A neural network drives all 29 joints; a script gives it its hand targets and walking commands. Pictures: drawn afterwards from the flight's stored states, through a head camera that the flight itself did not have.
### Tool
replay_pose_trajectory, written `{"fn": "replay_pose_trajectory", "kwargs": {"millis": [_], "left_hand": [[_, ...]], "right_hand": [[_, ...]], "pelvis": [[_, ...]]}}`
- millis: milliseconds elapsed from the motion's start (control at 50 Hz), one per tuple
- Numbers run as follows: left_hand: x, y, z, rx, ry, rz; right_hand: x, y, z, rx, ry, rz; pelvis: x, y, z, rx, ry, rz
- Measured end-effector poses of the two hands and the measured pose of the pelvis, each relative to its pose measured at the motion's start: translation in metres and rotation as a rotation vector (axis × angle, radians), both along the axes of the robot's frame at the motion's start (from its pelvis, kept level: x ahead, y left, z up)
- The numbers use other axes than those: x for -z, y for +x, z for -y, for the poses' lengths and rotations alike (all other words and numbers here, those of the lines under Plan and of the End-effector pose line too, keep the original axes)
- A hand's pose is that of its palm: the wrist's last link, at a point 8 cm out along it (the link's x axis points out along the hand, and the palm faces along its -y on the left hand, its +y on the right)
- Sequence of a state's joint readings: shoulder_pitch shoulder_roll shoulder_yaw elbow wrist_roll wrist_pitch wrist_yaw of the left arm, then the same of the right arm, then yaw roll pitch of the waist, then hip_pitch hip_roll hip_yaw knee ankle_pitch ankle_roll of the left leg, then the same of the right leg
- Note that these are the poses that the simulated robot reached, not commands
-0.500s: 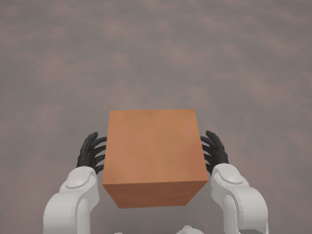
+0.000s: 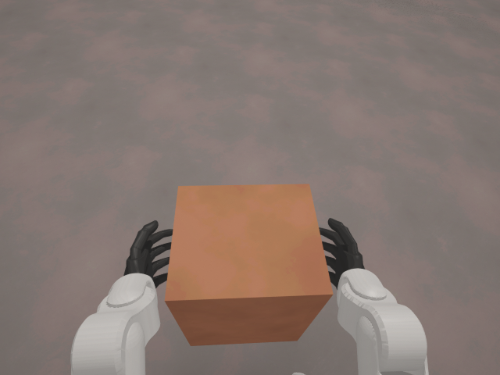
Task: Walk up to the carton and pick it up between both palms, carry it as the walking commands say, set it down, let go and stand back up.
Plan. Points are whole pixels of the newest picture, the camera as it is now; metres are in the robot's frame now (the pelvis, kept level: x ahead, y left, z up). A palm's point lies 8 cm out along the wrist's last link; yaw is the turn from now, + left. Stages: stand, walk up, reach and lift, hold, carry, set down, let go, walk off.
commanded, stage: carry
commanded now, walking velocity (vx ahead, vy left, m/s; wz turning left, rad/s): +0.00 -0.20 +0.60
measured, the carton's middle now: (244, 272) +0.28 +0.01 +0.01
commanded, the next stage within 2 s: none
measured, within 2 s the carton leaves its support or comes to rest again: neither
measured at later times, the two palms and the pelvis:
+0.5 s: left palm (162, 355) +0.15 +0.11 +0.07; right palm (368, 281) +0.24 -0.15 +0.08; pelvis -0.03 -0.10 +0.00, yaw +18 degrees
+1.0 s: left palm out of the picture +0.09 +0.04 +0.08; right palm (388, 273) +0.25 -0.18 +0.09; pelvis -0.03 -0.22 -0.01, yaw +36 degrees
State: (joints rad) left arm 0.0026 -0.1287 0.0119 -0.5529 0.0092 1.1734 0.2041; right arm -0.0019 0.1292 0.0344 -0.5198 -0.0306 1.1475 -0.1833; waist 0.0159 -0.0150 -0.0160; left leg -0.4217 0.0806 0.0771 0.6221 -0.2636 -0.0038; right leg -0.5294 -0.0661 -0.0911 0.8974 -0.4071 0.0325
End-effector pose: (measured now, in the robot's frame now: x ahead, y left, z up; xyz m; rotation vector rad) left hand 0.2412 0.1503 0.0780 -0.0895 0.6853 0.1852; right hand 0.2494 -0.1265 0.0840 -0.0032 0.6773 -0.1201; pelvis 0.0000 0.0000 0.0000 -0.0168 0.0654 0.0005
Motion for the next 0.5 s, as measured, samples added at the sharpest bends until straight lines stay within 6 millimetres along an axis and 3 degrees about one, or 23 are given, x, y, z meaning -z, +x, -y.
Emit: {"fn": "replay_pose_trajectory", "kwargs": {"millis": [240,380,500], "left_hand": [[-0.009,-0.039,0.045,-0.082,0.061,0.004],[-0.004,-0.060,0.038,-0.182,0.020,0.060],[0.005,-0.088,0.042,-0.291,-0.006,-0.010]], "right_hand": [[0.004,-0.014,0.043,-0.080,0.063,0.006],[-0.006,-0.007,0.032,-0.182,0.015,0.062],[0.002,-0.008,0.027,-0.293,-0.009,-0.009]], "pelvis": [[0.001,-0.021,0.061,-0.166,0.010,0.012],[0.010,-0.028,0.079,-0.259,0.010,0.008],[0.002,-0.034,0.104,-0.306,0.012,-0.001]]}}
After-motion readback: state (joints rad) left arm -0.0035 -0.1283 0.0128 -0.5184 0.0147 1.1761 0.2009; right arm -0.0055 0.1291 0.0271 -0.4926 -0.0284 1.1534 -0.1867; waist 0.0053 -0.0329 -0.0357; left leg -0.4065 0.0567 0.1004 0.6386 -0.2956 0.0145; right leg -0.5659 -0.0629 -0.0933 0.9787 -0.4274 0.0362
